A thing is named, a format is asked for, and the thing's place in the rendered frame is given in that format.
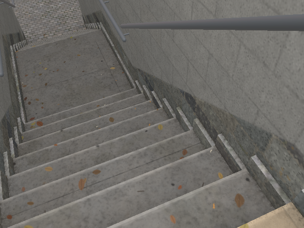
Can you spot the stairs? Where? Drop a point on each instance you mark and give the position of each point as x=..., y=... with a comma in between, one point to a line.
x=56, y=38
x=120, y=162

